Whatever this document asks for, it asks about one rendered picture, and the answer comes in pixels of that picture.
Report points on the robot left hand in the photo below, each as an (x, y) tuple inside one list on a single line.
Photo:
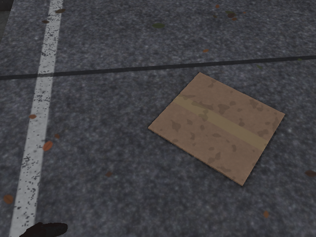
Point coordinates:
[(46, 230)]

